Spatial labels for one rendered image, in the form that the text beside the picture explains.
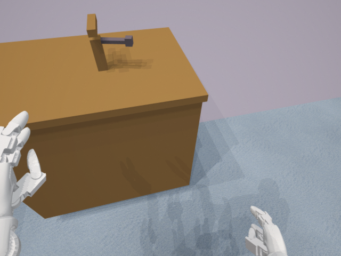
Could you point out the left robot forearm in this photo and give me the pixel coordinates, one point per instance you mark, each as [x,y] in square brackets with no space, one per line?
[10,244]

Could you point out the right robot hand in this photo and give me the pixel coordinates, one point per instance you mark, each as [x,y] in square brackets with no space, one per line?
[267,240]

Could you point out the counter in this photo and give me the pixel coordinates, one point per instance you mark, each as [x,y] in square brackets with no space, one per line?
[107,122]

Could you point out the left robot hand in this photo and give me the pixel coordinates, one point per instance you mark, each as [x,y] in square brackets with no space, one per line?
[12,139]

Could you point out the tap lever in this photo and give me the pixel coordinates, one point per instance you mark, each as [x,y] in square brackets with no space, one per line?
[128,40]

